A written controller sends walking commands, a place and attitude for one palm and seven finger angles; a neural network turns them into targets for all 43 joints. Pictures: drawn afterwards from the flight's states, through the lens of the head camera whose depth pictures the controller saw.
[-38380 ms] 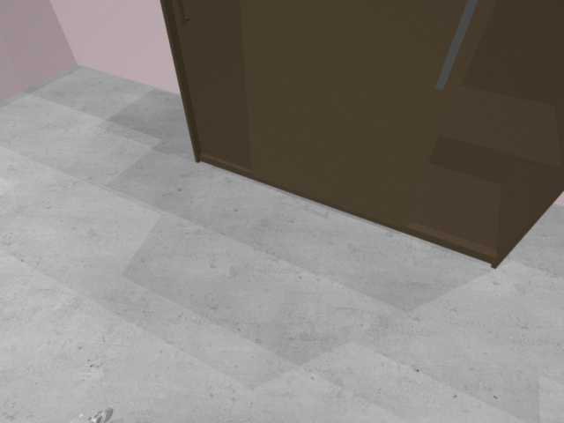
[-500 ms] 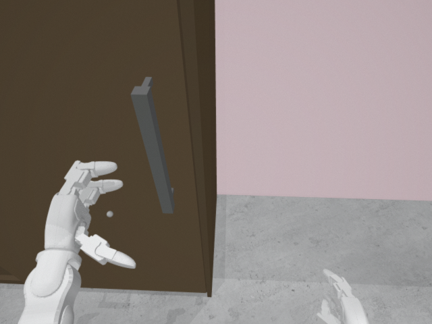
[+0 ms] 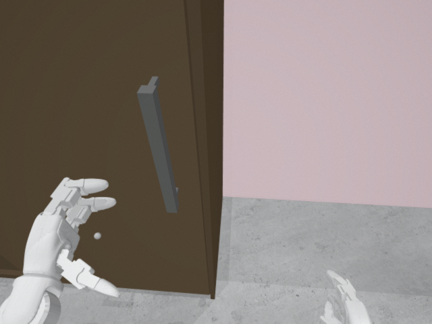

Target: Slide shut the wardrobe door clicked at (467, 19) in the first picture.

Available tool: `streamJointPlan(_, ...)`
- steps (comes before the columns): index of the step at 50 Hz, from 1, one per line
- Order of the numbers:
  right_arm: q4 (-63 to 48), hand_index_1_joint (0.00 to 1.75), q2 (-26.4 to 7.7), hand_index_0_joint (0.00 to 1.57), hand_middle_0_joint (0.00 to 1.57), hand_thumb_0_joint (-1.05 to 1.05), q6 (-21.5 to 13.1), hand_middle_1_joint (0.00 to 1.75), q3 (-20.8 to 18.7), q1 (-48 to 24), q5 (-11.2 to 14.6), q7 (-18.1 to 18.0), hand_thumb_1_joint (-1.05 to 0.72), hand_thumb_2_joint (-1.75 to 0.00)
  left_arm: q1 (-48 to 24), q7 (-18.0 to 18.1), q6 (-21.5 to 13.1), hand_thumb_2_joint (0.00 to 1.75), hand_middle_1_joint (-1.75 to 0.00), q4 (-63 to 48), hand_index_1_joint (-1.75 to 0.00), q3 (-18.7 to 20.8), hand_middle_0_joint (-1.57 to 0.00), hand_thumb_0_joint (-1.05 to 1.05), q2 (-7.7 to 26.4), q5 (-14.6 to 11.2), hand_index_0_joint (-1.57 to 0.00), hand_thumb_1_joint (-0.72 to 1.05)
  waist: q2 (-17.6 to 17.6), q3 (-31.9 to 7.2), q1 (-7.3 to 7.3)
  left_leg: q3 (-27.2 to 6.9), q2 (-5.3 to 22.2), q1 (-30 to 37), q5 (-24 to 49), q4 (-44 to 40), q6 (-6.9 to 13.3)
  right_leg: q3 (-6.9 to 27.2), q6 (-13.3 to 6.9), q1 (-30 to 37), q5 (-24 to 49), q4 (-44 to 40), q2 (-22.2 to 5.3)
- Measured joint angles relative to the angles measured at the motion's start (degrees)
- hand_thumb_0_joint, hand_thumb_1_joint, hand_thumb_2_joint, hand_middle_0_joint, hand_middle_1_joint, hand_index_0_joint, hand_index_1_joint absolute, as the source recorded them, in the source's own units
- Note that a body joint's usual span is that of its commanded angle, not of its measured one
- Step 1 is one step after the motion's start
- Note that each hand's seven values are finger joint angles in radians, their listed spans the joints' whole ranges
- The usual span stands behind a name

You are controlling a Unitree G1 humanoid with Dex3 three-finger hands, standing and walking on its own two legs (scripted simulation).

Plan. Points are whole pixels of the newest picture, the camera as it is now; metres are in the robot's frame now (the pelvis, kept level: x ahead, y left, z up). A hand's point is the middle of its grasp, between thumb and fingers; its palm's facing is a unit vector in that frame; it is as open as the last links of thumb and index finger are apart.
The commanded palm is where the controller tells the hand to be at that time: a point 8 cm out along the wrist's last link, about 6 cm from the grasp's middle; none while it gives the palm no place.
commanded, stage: draw the hand back to the body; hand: left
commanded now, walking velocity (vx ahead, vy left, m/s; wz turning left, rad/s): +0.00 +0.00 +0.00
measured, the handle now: (165, 154) +0.38 +0.15 +0.14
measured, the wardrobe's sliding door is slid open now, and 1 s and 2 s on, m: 0.00 0.00 0.00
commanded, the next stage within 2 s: step back with the hand held close in 1.52 s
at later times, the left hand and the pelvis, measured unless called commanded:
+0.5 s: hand (77, 231) +0.20 +0.23 +0.15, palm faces +0.18 -0.97 -0.19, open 14.4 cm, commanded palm +0.16 +0.27 +0.17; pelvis +0.02 +0.01 +0.01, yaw +0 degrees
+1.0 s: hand (52, 216) +0.20 +0.26 +0.17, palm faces +0.41 -0.83 -0.37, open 10.1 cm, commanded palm +0.15 +0.30 +0.19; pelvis +0.01 +0.01 +0.02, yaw -2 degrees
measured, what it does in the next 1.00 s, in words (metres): stands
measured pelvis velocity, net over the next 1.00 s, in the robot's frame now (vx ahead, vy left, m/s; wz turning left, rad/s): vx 0.01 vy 0.01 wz -0.04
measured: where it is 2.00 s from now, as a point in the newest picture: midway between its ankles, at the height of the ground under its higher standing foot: outside the picture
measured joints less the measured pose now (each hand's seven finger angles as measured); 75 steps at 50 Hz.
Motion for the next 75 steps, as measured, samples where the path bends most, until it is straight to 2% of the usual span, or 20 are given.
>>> streamJointPlan(3, 0.2, 0.3, -0.3, 0.2, 0.2, 0.02, -0.7, 0.3, 0.5, 0.2, 0.7, -1.5, -0.9, -0.9, -1.0, -2.8, 6.3, 0.2, -1.15, 0.6, -1.15, 0.7, -0.26, -0.01, 0.6, -2.2, -0.26, -0.55, 0.5, -0.4, 0.22, 0.0, -0.1, 0.9, 0.1, -0.8, 0.2, 0.0, 0.2, 1.1, 0.3, -1.1, -0.1)
streamJointPlan(6, -0.2, 0.3, -0.1, 0.2, 0.2, 0.02, -1.8, 0.3, 0.7, 0.2, 0.9, -1.9, -0.9, -0.9, -0.4, -3.3, 9.8, 0.2, -1.15, -0.9, -1.15, 1.3, -0.26, -0.01, 1.5, -2.5, -0.26, -0.55, 0.4, -1.2, -0.08, 0.3, -0.3, 1.7, 0.0, -1.5, 0.3, 0.1, 0.4, 1.8, 0.3, -1.8, -0.3)
streamJointPlan(11, -1.0, 0.3, 0.4, 0.2, 0.2, 0.02, -3.3, 0.3, 0.8, 0.0, 0.7, -1.3, -0.9, -0.9, 1.3, -2.8, 10.5, 0.2, -1.15, -5.2, -1.15, 2.1, -0.26, -0.01, 1.0, -3.0, -0.26, -0.55, 0.1, -2.2, 0.04, 0.7, -0.5, 3.0, -0.5, -1.8, 0.4, 0.4, 0.6, 2.9, -0.1, -2.1, -0.5)
streamJointPlan(21, -2.2, 0.3, 0.9, 0.2, 0.2, 0.02, -2.4, 0.3, 1.5, -1.1, 0.9, -1.4, -0.9, -0.9, 3.3, -2.6, 15.1, 0.21, -1.14, -8.0, -1.14, 2.8, -0.26, -0.01, 1.3, -2.0, -0.26, -0.54, -0.1, -1.8, 1.25, 0.6, -0.5, 4.6, -0.7, -2.2, 0.5, 0.3, 0.7, 4.8, -0.1, -3.0, -0.5)
streamJointPlan(23, -2.1, 0.3, 0.9, 0.2, 0.2, 0.02, -2.5, 0.3, 1.7, -1.2, 0.8, -1.4, -0.9, -0.9, 3.3, -2.6, 14.9, 0.22, -1.13, -8.9, -1.13, 3.2, -0.25, -0.01, 1.6, -1.9, -0.25, -0.52, -0.1, -1.6, 1.4, 0.4, -0.5, 4.7, -0.6, -2.2, 0.5, 0.1, 0.7, 5.1, 0.0, -3.2, -0.4)
streamJointPlan(26, -2.3, 0.3, 1.3, 0.2, 0.2, 0.02, -1.7, 0.3, 1.3, -1.4, -0.7, -1.3, -0.9, -0.9, 4.3, 4.6, 12.4, 0.24, -1.1, -11.4, -1.1, 2.3, -0.26, -0.01, 3.0, 4.3, -0.25, -0.46, -0.1, -0.6, 1.65, 0.7, -0.3, 5.7, -0.1, -3.2, 0.4, 0.4, 0.7, 5.9, 0.6, -4.2, -0.2)
streamJointPlan(29, -2.7, 0.3, 1.6, 0.2, 0.2, 0.02, 0.1, 0.3, 1.0, -1.8, -1.5, -0.9, -0.9, -0.9, 5.4, 10.2, 9.9, 0.28, -1.05, -12.2, -1.05, 2.3, -0.25, -0.01, 2.9, 7.9, -0.25, -0.38, 0.0, 0.8, 1.53, 1.1, -0.4, 6.4, 0.7, -4.4, 0.4, 0.7, 0.7, 6.4, 1.4, -5.2, -0.2)
streamJointPlan(32, -2.3, 0.3, 1.7, 0.2, 0.2, 0.02, 1.8, 0.3, 0.6, -2.0, -2.0, -0.7, -0.9, -0.9, 6.1, 13.3, 8.3, 0.32, -1.0, -11.4, -1.0, 2.0, -0.25, -0.01, 2.6, 9.8, -0.25, -0.29, 0.2, 1.9, 1.51, 1.5, -0.5, 7.1, 1.5, -5.7, 0.6, 1.0, 0.7, 6.8, 2.2, -6.1, -0.3)
streamJointPlan(36, -1.1, 0.3, 1.8, 0.2, 0.2, 0.02, 3.4, 0.3, 0.1, -1.6, -2.4, -0.8, -0.9, -0.9, 6.6, 15.5, 7.1, 0.39, -0.92, -10.4, -0.92, 1.5, -0.24, -0.01, 2.7, 11.4, -0.25, -0.16, 0.2, 2.6, 1.47, 1.9, -0.7, 8.2, 2.4, -7.2, 0.7, 1.3, 0.8, 7.6, 3.0, -7.3, -0.5)
streamJointPlan(43, 0.6, 0.3, 1.6, 0.2, 0.2, 0.02, 4.7, 0.3, -0.6, -1.1, -2.5, -1.1, -0.9, -0.9, 5.4, 17.0, 5.5, 0.51, -0.78, -9.2, -0.78, 2.8, -0.24, 0.0, 3.8, 12.5, -0.24, 0.08, 0.3, 3.0, 1.02, 2.4, -0.7, 10.5, 3.0, -8.9, 0.8, 1.8, 0.9, 9.5, 3.6, -8.8, -0.5)
streamJointPlan(51, 0.5, 0.3, 1.4, 0.2, 0.2, 0.02, 5.5, 0.3, -1.4, -1.8, -2.4, -0.7, -0.9, -0.9, 4.8, 17.0, 3.9, 0.65, -0.61, -8.4, -0.61, 4.7, -0.23, 0.0, 4.2, 12.5, -0.23, 0.37, 0.4, 3.3, 0.52, 3.3, -0.6, 12.0, 3.5, -10.5, 0.8, 2.6, 0.9, 10.4, 4.2, -9.8, -0.4)
streamJointPlan(62, 0.5, 0.3, 1.3, 0.2, 0.2, 0.02, 6.0, 0.3, -1.9, -2.4, -2.6, -0.6, -0.91, -0.9, 4.2, 17.0, 3.6, 0.83, -0.39, -8.1, -0.39, 6.8, -0.22, 0.01, 4.2, 12.3, -0.22, 0.75, 0.1, 4.0, 1.29, 3.2, -0.3, 12.8, 4.0, -11.5, 0.6, 2.3, 0.8, 11.5, 4.9, -11.5, 0.0)
streamJointPlan(68, 0.5, 0.3, 1.5, 0.2, 0.2, 0.02, 6.2, 0.3, -1.9, -2.8, -2.7, -0.5, -0.9, -0.9, 4.2, 16.9, 3.9, 0.88, -0.33, -8.4, -0.33, 6.2, -0.21, 0.01, 3.5, 12.4, -0.21, 0.85, 0.1, 4.1, 1.46, 3.2, -0.5, 13.0, 4.2, -12.0, 0.7, 2.3, 0.9, 11.7, 5.0, -11.8, -0.1)
streamJointPlan(75, 0.3, 0.3, 2.0, 0.2, 0.2, 0.02, 6.7, 0.3, -1.6, -3.0, -2.8, -0.4, -0.9, -0.9, 4.2, 16.7, 4.2, 0.9, -0.31, -8.4, -0.31, 6.2, -0.21, 0.01, 3.8, 12.3, -0.21, 0.88, 0.0, 4.1, 1.44, 3.2, -0.5, 13.3, 4.2, -12.2, 0.7, 2.3, 0.9, 12.1, 5.1, -12.1, -0.2)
